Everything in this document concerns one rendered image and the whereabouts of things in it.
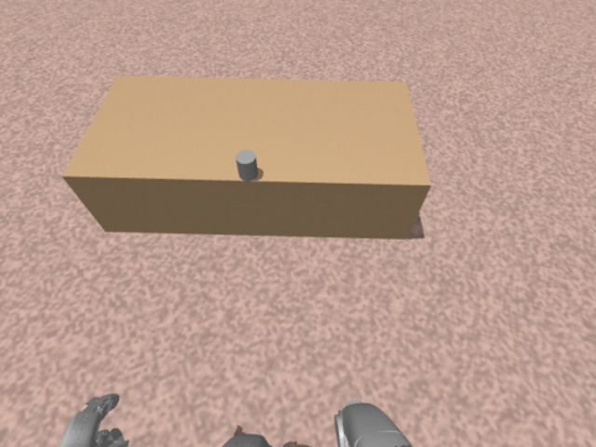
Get left robot hand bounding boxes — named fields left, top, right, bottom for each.
left=58, top=393, right=129, bottom=447

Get can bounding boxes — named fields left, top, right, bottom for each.
left=236, top=150, right=258, bottom=181

